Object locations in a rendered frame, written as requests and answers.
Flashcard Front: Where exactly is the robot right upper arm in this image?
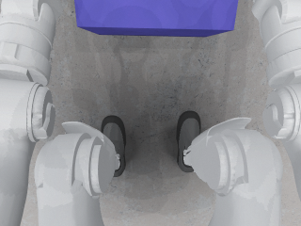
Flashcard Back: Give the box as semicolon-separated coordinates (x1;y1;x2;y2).
262;83;301;201

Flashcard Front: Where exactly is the robot left upper arm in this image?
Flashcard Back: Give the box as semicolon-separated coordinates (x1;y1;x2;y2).
0;78;56;226

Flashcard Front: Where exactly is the carton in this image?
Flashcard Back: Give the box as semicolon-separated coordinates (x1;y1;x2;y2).
74;0;239;38

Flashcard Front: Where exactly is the robot left shin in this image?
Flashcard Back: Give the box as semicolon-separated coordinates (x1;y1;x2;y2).
34;121;120;188

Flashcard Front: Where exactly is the left robot foot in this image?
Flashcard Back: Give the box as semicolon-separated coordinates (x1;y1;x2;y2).
101;115;126;177

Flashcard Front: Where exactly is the right robot forearm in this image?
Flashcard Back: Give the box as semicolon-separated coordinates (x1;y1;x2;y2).
251;0;301;89

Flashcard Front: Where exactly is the left robot forearm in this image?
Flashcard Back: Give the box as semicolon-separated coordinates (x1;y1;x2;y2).
0;0;64;87

